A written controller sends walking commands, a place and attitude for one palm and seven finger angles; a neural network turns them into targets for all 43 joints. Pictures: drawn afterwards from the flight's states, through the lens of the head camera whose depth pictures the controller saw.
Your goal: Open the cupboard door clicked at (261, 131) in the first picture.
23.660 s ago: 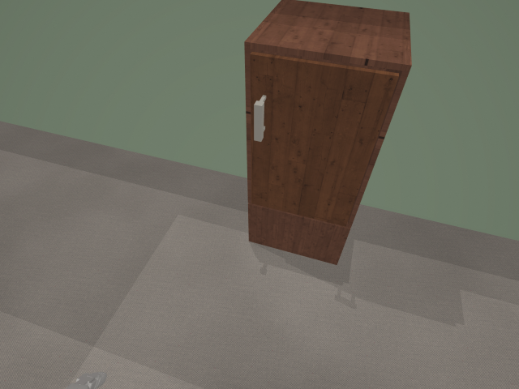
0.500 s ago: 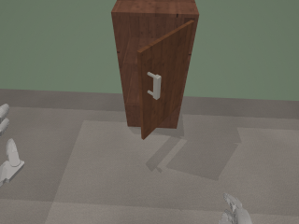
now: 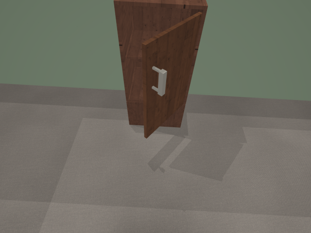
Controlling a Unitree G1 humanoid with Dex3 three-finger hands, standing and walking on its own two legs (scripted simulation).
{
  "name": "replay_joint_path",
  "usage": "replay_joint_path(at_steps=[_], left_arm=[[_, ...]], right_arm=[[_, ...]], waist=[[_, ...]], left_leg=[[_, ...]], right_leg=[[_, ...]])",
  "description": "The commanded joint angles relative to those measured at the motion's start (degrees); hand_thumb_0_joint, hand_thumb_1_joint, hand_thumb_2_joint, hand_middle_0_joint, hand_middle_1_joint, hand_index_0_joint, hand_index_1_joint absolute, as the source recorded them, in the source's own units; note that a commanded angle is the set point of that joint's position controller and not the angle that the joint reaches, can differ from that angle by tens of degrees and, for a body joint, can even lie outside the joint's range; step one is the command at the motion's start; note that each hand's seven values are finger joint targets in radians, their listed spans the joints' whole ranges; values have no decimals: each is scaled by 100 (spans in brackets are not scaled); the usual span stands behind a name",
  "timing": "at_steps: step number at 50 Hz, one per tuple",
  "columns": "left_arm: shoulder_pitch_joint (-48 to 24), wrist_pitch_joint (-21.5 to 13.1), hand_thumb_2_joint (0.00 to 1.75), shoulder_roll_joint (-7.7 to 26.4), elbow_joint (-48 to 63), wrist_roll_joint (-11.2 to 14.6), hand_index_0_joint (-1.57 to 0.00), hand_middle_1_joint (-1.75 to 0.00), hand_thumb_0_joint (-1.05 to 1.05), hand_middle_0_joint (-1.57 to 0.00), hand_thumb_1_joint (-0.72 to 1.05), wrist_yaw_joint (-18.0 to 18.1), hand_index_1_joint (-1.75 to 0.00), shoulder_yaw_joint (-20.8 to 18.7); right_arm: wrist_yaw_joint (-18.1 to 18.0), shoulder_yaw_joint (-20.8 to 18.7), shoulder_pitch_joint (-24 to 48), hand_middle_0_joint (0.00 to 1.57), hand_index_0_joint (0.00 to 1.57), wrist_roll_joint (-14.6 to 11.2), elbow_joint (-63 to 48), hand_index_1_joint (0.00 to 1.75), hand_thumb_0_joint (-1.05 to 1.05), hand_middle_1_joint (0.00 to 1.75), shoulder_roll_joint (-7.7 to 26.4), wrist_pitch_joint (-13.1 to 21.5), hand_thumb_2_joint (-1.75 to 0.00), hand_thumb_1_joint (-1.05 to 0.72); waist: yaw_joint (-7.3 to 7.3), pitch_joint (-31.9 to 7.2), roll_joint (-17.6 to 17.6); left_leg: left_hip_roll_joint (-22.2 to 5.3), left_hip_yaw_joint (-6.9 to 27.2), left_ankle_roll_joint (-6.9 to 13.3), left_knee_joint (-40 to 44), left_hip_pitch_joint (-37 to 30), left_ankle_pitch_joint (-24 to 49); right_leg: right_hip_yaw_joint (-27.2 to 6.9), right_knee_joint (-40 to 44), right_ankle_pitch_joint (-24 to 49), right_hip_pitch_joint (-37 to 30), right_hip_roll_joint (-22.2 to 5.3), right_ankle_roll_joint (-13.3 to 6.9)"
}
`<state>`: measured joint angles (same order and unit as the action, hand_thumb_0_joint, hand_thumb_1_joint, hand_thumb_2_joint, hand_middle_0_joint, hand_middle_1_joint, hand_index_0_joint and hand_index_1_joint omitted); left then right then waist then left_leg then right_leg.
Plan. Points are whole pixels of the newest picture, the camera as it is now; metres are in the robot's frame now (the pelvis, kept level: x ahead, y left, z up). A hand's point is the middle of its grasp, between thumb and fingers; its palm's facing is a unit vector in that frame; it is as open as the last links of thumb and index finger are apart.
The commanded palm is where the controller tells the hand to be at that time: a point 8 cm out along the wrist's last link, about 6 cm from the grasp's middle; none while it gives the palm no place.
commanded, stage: let the arm hang, fingers relaxed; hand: left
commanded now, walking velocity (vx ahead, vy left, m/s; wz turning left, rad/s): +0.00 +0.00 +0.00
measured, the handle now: (158, 80) +0.69 +0.01 -0.04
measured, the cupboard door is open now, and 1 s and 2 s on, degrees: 52 52 52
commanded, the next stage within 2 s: look to check the result in 0.80 s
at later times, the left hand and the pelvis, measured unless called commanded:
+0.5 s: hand out of the picture +0.00 +0.17 -0.16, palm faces +0.01 -0.98 -0.21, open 7.4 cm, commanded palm none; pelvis +0.01 +0.00 +0.01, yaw -1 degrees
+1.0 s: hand out of the picture +0.01 +0.15 -0.16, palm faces +0.02 -0.98 -0.18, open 7.4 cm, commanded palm none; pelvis +0.03 -0.01 +0.01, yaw -1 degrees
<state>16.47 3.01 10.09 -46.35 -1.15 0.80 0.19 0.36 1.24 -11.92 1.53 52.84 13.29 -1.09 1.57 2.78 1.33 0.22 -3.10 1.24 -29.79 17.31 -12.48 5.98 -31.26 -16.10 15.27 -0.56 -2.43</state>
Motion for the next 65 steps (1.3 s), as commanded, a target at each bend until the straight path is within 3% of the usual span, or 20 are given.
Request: replay_joint_path(at_steps=[1, 4, 7, 10, 16, 24, 33, 48, 65], left_arm=[[134, -326, 90, 980, -268, 51, -20, -30, 0, -20, 90, 46, -30, -161], [207, -342, 90, 873, -738, 61, -20, -30, 0, -20, 90, 57, -30, -191], [181, -374, 90, 806, -1080, 72, -20, -30, 0, -20, 90, 61, -30, -171], [214, -373, 90, 678, -1355, 79, -20, -30, 0, -20, 90, 72, -30, -131], [360, -373, 90, 502, -1686, 87, -20, -30, 0, -20, 90, 119, -30, -111], [438, -365, 90, 372, -1813, 78, -20, -30, 0, -20, 90, 149, -30, -114], [457, -401, 90, 261, -1852, 81, -20, -30, 0, -20, 90, 165, -30, -135], [522, -438, 90, 248, -1868, 82, -20, -30, 0, -20, 90, 173, -30, -138], [505, -448, 90, 287, -1869, 85, -20, -30, 0, -20, 90, 178, -30, -138]], right_arm=[[-100, -101, 19, 20, 20, -15, 0, 30, 0, 30, 511, 110, -90, -90], [-137, -128, -234, 20, 20, -20, 276, 30, 0, 30, 358, 61, -90, -90], [-161, -161, -498, 20, 20, -37, 520, 30, 0, 30, 321, 40, -90, -90], [-183, -155, -740, 20, 20, -39, 766, 30, 0, 30, 221, 41, -90, -90], [-213, -127, -934, 20, 20, -38, 1048, 30, 0, 30, 45, 54, -90, -90], [-221, -117, -997, 20, 20, -23, 1202, 30, 0, 30, -144, 62, -90, -90], [-258, -114, -949, 20, 20, -33, 1247, 30, 0, 30, -240, 128, -90, -90], [-279, -135, -914, 20, 20, -44, 1262, 30, 0, 30, -180, 137, -90, -90], [-307, -127, -792, 20, 20, -43, 1283, 30, 0, 30, -92, 150, -90, -90]], waist=[[-168, -371, -1026], [-163, -344, -1066], [-121, -191, -456], [-87, -8, -160], [-93, 165, 59], [-119, 366, 51], [-148, 249, -301], [-128, 163, -72], [-136, 149, -138]], left_leg=[[-503, 731, 50, 820, -199, 357], [-506, 729, 40, 861, -170, 80], [-526, 689, 33, 862, -322, 83], [-532, 658, 49, 946, -410, 70], [-543, 594, 63, 1029, -509, 175], [-515, 545, 68, 1115, -432, 77], [-559, 544, 62, 1129, -483, 478], [-572, 500, 53, 1044, -721, 816], [-598, 482, 45, 1045, -893, 1125]], right_leg=[[-937, 976, 276, -444, -607, -103], [-899, 1198, 192, -588, -642, -136], [-856, 1378, 45, -451, -644, -153], [-823, 1455, -70, -301, -636, -141], [-783, 1476, -66, -230, -619, -122], [-793, 1450, -123, -160, -596, -91], [-782, 1341, 473, -408, -581, -74], [-737, 1396, 911, -568, -609, -35], [-733, 1379, 1494, -731, -622, 0]])
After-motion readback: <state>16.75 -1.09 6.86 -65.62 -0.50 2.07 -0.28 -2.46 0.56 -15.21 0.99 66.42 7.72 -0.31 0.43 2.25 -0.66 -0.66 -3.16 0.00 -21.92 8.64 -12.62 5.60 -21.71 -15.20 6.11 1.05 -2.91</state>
